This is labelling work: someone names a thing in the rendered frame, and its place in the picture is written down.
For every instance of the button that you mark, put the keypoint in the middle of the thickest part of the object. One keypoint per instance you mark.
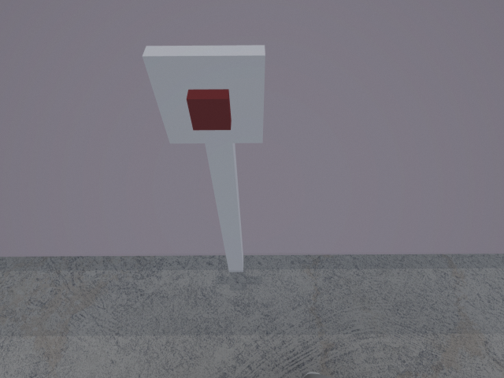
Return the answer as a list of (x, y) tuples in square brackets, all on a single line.
[(209, 109)]

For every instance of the panel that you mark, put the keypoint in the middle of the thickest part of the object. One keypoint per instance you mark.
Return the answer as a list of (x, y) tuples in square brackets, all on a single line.
[(173, 70)]

